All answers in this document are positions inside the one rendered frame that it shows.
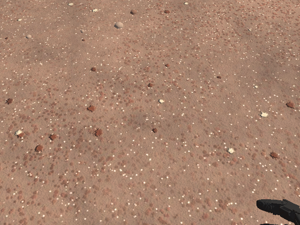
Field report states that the right robot hand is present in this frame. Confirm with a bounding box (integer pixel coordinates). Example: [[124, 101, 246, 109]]
[[256, 199, 300, 225]]

